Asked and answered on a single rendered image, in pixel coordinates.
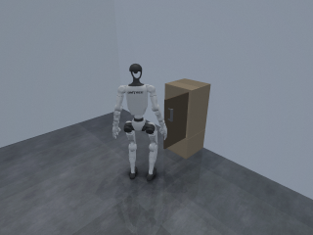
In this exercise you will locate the humanoid robot torso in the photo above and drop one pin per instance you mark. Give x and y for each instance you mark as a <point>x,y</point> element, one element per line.
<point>137,103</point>

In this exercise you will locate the left robot hand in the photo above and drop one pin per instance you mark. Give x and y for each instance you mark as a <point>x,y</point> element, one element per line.
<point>115,131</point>

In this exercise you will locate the handle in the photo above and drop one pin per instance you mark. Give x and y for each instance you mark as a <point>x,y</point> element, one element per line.
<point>171,115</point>

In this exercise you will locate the left robot shin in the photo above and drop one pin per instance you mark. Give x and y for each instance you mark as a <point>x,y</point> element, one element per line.
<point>132,159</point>

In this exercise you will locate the left robot upper arm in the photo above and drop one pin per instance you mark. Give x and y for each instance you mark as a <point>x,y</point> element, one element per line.
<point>119,98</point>

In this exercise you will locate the right robot hand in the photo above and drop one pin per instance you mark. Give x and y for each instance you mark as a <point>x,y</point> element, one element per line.
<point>163,130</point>

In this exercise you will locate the cupboard door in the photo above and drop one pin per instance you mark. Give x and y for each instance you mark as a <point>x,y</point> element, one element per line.
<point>176,129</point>

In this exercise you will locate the right robot upper arm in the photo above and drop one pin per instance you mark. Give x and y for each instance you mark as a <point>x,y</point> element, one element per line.
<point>153,96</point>

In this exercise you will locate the right robot forearm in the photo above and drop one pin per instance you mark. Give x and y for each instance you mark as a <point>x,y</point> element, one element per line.
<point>159,117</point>

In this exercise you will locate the left robot forearm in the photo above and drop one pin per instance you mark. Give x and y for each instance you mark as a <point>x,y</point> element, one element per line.
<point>116,117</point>

